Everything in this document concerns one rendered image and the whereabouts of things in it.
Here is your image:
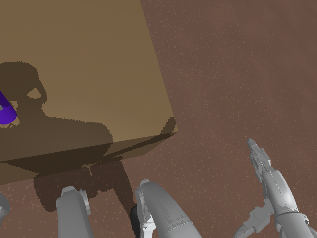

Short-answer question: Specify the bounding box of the right robot hand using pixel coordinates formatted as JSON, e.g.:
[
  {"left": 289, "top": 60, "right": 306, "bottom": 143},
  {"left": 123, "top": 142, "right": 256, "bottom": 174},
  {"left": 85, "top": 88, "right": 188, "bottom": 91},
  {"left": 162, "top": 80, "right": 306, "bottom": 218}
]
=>
[{"left": 233, "top": 138, "right": 299, "bottom": 238}]

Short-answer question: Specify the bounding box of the can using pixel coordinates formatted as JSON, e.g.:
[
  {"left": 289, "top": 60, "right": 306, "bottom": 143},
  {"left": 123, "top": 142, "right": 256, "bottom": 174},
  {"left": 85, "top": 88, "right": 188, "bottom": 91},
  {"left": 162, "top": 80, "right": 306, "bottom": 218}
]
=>
[{"left": 0, "top": 91, "right": 17, "bottom": 125}]

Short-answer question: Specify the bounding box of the right robot arm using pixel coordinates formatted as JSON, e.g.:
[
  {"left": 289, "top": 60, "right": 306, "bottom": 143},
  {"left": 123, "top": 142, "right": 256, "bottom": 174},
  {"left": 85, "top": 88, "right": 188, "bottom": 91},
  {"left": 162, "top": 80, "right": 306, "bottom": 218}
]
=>
[{"left": 274, "top": 212, "right": 317, "bottom": 238}]

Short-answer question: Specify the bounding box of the right robot foot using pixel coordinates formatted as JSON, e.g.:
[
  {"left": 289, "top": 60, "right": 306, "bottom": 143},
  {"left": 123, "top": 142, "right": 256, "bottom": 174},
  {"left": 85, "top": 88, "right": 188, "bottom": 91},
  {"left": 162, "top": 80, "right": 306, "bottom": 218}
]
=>
[{"left": 130, "top": 205, "right": 140, "bottom": 238}]

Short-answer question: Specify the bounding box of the left robot arm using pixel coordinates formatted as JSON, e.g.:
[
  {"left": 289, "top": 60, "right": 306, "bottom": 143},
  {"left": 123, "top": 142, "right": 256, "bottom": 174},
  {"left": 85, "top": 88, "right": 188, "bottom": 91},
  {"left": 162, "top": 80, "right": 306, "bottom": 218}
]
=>
[{"left": 0, "top": 193, "right": 10, "bottom": 227}]

